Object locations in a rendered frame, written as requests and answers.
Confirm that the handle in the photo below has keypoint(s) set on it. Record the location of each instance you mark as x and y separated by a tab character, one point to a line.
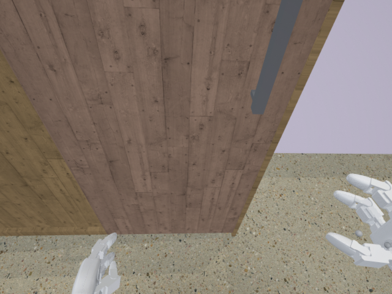
283	27

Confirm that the left robot hand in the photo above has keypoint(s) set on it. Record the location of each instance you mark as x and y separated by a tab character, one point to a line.
89	278

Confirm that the wardrobe door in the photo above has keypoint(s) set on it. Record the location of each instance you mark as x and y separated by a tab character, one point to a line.
37	189
149	101

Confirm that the right robot hand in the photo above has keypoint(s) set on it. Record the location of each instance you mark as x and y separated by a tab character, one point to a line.
374	255

